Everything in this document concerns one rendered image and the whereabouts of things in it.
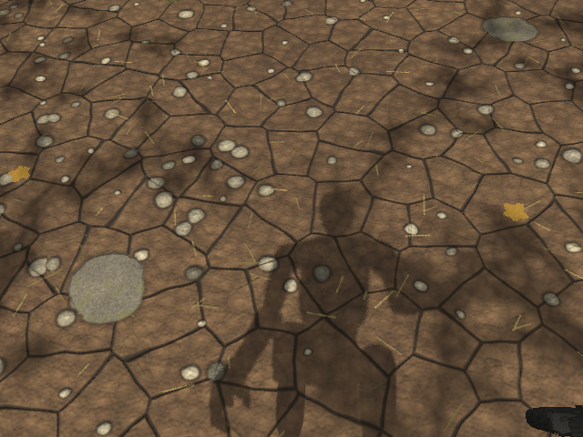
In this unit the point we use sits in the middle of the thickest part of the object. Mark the right robot hand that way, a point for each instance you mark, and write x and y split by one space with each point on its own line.
564 421

